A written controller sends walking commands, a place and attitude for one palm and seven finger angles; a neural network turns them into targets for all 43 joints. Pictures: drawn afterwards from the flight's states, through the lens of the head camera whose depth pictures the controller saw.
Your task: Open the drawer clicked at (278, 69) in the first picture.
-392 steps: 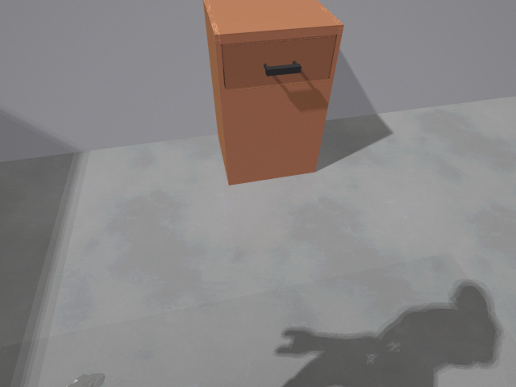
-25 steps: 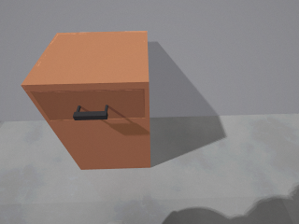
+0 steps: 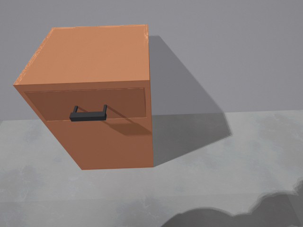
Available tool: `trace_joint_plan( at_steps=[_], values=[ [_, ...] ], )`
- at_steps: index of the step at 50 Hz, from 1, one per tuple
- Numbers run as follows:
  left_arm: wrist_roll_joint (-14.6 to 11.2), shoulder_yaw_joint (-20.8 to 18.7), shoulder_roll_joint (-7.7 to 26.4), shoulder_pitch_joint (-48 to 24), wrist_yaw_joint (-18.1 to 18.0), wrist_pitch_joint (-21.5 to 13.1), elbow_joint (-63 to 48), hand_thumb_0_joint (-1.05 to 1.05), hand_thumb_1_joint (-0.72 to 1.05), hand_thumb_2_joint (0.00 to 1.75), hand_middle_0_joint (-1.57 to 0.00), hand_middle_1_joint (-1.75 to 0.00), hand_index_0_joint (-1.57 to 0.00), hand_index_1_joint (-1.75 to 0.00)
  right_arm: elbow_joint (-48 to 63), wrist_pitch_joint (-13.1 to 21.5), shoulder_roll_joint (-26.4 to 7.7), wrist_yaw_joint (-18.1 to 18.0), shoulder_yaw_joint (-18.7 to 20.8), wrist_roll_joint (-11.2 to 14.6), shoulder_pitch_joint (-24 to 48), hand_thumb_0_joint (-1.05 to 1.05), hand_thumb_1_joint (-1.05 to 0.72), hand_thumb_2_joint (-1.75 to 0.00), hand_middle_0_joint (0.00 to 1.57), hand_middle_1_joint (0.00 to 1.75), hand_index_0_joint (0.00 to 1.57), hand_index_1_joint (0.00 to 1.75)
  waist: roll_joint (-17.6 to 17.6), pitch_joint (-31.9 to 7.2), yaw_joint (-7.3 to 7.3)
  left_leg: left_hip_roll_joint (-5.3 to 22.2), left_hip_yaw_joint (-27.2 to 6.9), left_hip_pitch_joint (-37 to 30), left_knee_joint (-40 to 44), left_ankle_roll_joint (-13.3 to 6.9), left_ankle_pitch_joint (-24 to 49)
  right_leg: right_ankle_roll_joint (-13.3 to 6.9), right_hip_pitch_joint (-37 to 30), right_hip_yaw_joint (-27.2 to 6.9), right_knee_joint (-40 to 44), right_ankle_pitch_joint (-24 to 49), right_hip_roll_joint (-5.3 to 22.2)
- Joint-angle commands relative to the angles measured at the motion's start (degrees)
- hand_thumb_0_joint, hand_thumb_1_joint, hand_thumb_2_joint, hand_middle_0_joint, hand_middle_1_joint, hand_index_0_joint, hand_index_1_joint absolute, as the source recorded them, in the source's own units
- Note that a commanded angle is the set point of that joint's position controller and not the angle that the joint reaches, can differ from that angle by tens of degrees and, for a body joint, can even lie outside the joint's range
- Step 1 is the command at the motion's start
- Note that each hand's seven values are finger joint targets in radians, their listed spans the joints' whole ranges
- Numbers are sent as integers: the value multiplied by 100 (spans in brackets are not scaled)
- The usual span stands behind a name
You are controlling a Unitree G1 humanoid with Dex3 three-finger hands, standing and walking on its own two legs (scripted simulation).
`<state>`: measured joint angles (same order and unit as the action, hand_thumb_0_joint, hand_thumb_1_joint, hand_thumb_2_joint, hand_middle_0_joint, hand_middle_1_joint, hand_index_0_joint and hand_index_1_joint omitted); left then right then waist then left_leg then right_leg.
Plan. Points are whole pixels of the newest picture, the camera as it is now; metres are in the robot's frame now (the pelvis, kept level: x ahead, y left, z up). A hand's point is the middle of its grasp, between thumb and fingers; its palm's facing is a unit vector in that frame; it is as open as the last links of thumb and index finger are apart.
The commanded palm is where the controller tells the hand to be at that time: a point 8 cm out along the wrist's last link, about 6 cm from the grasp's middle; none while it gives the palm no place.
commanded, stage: come to a stop and stand still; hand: left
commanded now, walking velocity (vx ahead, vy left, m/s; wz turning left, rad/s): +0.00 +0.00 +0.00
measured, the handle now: (89, 112) +0.53 +0.30 -0.10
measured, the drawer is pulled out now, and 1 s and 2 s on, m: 0.00 0.00 0.00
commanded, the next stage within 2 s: look again from close up in 0.42 s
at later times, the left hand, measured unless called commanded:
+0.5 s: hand out of the picture +0.00 +0.15 -0.16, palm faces +0.04 -0.98 -0.20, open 7.3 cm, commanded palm none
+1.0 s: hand out of the picture -0.01 +0.20 -0.17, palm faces +0.03 -0.98 -0.17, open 7.4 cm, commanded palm none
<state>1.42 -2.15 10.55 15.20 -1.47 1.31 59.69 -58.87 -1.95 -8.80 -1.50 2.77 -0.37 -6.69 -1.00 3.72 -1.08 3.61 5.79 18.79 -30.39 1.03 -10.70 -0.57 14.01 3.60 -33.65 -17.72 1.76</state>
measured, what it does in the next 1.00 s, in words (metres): stands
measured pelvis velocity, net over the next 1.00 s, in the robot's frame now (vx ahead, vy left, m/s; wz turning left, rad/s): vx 0.00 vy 0.03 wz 0.01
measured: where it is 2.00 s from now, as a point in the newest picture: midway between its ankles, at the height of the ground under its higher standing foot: outside the picture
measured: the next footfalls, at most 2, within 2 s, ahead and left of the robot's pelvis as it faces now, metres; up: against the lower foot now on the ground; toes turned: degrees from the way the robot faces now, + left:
none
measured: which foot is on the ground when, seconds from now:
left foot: down 0.00-1.00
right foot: down 0.00-1.00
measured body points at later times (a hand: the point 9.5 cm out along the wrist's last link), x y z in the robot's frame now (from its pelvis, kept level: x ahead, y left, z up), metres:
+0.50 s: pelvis -0.01 -0.03 +0.01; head +0.00 -0.04 +0.46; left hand +0.00 +0.20 -0.14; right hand -0.06 -0.24 -0.15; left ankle +0.00 +0.14 -0.73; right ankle -0.01 -0.10 -0.73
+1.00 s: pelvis +0.00 +0.03 +0.01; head +0.00 +0.04 +0.46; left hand -0.01 +0.25 -0.15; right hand +0.00 -0.19 -0.15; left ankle -0.01 +0.12 -0.73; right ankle -0.01 -0.10 -0.73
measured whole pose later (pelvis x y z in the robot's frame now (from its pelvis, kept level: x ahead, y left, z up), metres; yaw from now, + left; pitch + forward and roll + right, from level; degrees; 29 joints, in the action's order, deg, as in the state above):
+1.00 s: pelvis +0.00 +0.03 +0.01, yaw +0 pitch -1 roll +0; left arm 1.0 0.4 8.6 18.3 -1.8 -0.7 62.6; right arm -62.1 1.1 -8.5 -2.0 -0.9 -0.9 -17.7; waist 0.5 0.1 -0.2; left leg -1.2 3.5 11.1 -27.6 -2.6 -16.0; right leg 1.1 11.2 3.6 -27.3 -15.4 2.6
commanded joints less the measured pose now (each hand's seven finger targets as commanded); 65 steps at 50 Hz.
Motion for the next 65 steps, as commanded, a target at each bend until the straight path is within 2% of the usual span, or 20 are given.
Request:
trace_joint_plan(
  at_steps=[1,3,5,8,11,18,23,25,26,27,29,30,33,35,37,41,60,61,62,65],
  values=[
    [-10,-93,798,-20,-52,-110,-267,0,90,90,-20,-30,-20,-30,256,-44,-430,51,56,-32,-168,0,-90,-90,20,30,20,30,1429,-32,83,-66,-437,-296,-828,-73,-1211,-761,792,-1566,2041,686,1464],
    [-30,-56,652,-227,-70,-124,-215,0,90,90,-20,-30,-20,-30,35,-14,-325,36,7,-32,-591,0,-90,-90,20,30,20,30,944,-63,292,-28,-542,-472,-722,-102,-795,-774,643,-1285,1814,944,1247],
    [-63,-36,620,-228,-59,-151,-171,0,90,90,-20,-30,-20,-30,-132,57,-312,20,-63,-30,-865,0,-90,-90,20,30,20,30,745,-129,299,1,-590,-758,-16,-109,-202,-565,471,-964,1550,967,967],
    [-95,9,493,-74,-49,-152,-59,0,90,90,-20,-30,-20,-30,-283,148,-451,-14,-153,-39,-909,0,-90,-90,20,30,20,30,375,117,118,266,-878,-710,841,-130,280,-223,232,-707,1538,289,502],
    [-139,-13,572,16,-29,-170,96,0,90,90,-20,-30,-20,-30,-406,200,-455,-37,-215,-56,-971,0,-90,-90,20,30,20,30,-192,-165,41,231,-775,-727,891,-73,547,-187,-318,-655,1496,814,503],
    [-129,-11,533,17,-27,-140,163,0,90,90,-20,-30,-20,-30,-539,137,-391,-32,-224,-80,-1366,0,-90,-90,20,30,20,30,219,188,68,113,-666,-631,936,-54,-220,-196,-32,-804,2064,-555,530],
    [-132,-3,414,151,-31,-162,226,0,90,90,-20,-30,-20,-30,-591,158,-291,-50,-228,-75,-1603,0,-90,-90,20,30,20,30,206,162,97,122,-647,-650,919,-65,-132,-218,-22,-790,2065,-465,512],
    [-138,10,368,208,-28,-178,242,0,90,90,-20,-30,-20,-30,-597,187,-275,-58,-239,-74,-1675,0,-90,-90,20,30,20,30,156,125,108,133,-667,-671,959,-69,14,-226,-77,-770,1974,-209,480],
    [-13,40,488,845,-280,-404,379,0,90,90,-20,-30,-20,-30,-248,315,-436,5,-203,-42,-909,0,-90,-90,20,30,20,30,483,359,-213,13,-303,200,-486,118,-657,308,-372,-1327,1777,3202,1008],
    [-12,11,747,743,-249,-474,165,0,90,90,-20,-30,-20,-30,-30,247,-162,14,-208,-27,-1382,0,-90,-90,20,30,20,30,264,-341,179,20,-704,106,-1030,-47,-1115,9,-655,-1476,1565,3520,1461],
    [-21,16,714,206,-165,-449,-55,0,90,90,-20,-30,-20,-30,48,191,-124,62,-208,-11,-1550,0,-90,-90,20,30,20,30,542,-613,290,-9,-490,-97,-1227,-134,-1237,-678,-331,-1001,1578,1645,1216],
    [-7,20,602,170,-149,-420,-94,0,90,90,-20,-30,-20,-30,59,221,-118,62,-216,-31,-1557,0,-90,-90,20,30,20,30,563,-403,291,-90,-372,-168,-896,-115,-1107,-770,-91,-901,1601,1358,1115],
    [-51,62,383,210,-122,-334,-68,0,90,90,-20,-30,-20,-30,-53,325,-134,29,-253,-53,-1905,0,-90,-90,20,30,20,30,141,-49,332,-23,-579,-634,435,-182,-155,-498,282,-571,1095,375,619],
    [-85,105,132,553,-113,-316,13,0,90,90,-20,-30,-20,-30,-30,376,-398,-16,-247,-103,-1830,0,-90,-90,20,30,20,30,-105,-69,129,446,-966,-344,536,-366,533,-293,80,-456,868,447,241],
    [-74,124,152,588,-97,-244,56,0,90,90,-20,-30,-20,-30,6,380,-449,-33,-262,-77,-1543,0,-90,-90,20,30,20,30,-652,2,55,484,-1168,-77,907,-427,370,-199,-190,-244,673,360,182],
    [-56,175,130,671,-66,-236,126,0,90,90,-20,-30,-20,-30,-20,380,-491,-41,-267,-72,-1445,0,-90,-90,20,30,20,30,9,147,37,346,-1156,-34,1103,-446,-215,-155,-226,-311,829,558,272],
    [-58,201,156,760,-77,-228,311,0,90,90,-20,-30,-20,-30,-350,429,-507,-73,-316,-35,-1471,0,-90,-90,20,30,20,30,-39,-2,70,292,-958,-628,1098,-439,812,-61,-330,-312,964,965,397],
    [5,231,399,941,-301,-311,439,0,90,90,-20,-30,-20,-30,75,429,-749,-11,-269,59,-935,0,-90,-90,20,30,20,30,318,314,-63,351,-825,-270,72,-245,1788,-28,-39,-617,1093,2287,612],
    [-60,226,467,764,-251,-343,200,0,90,90,-20,-30,-20,-30,172,390,-513,18,-286,8,-1224,0,-90,-90,20,30,20,30,114,-59,171,120,-834,-385,378,-212,157,-182,-165,-688,1001,1123,706],
    [-52,239,387,563,-124,-311,64,0,90,90,-20,-30,-20,-30,230,401,-578,51,-300,-57,-1351,0,-90,-90,20,30,20,30,-496,-259,150,233,-1103,-219,729,-431,-108,-207,-141,-357,655,214,355]
  ],
)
